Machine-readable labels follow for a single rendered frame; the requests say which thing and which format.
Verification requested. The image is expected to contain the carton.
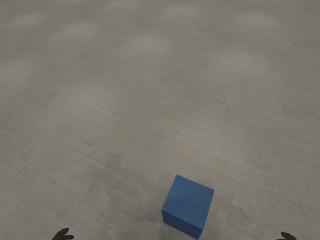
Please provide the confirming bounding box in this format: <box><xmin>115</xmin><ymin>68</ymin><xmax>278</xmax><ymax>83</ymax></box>
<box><xmin>161</xmin><ymin>175</ymin><xmax>215</xmax><ymax>240</ymax></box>

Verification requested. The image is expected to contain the robot left hand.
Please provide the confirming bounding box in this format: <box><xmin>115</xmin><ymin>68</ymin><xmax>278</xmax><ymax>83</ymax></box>
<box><xmin>52</xmin><ymin>228</ymin><xmax>74</xmax><ymax>240</ymax></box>

